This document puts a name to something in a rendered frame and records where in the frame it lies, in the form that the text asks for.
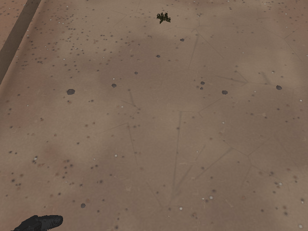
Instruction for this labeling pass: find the left robot hand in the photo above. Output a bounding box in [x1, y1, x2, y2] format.
[11, 215, 64, 231]

